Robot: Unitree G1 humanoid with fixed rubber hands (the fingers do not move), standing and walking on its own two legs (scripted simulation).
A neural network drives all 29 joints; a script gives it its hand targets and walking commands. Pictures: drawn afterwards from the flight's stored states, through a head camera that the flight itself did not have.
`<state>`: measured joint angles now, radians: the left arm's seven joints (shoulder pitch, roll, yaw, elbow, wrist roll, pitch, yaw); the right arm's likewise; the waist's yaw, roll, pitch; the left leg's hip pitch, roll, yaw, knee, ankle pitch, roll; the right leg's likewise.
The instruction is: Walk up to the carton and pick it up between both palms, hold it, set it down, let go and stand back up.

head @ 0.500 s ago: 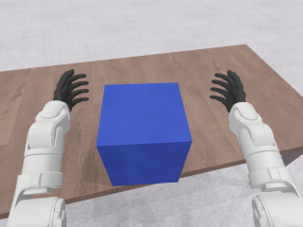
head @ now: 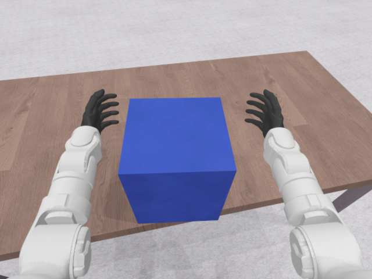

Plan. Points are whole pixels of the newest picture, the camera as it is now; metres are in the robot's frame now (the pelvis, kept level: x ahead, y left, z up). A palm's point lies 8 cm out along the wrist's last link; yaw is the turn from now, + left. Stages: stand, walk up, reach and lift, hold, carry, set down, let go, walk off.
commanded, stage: reach and lift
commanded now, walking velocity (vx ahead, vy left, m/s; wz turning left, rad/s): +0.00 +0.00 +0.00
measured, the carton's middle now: (177, 163) +0.38 +0.03 +0.00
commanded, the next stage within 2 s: none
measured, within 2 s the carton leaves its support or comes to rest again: neither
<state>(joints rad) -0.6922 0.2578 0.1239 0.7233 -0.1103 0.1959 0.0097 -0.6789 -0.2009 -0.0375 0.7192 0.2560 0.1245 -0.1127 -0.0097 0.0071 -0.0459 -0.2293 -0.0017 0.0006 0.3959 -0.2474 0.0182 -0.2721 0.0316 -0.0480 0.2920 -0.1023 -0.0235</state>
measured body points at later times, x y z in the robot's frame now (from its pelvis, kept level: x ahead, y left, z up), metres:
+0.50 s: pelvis -0.01 -0.01 -0.02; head +0.04 -0.01 +0.43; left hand +0.43 +0.19 +0.06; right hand +0.43 -0.19 +0.05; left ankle -0.03 +0.10 -0.75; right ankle +0.02 -0.11 -0.75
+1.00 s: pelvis -0.03 -0.01 -0.02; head +0.02 +0.00 +0.43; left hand +0.41 +0.17 +0.06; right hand +0.41 -0.14 +0.04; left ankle -0.03 +0.10 -0.75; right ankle +0.02 -0.11 -0.75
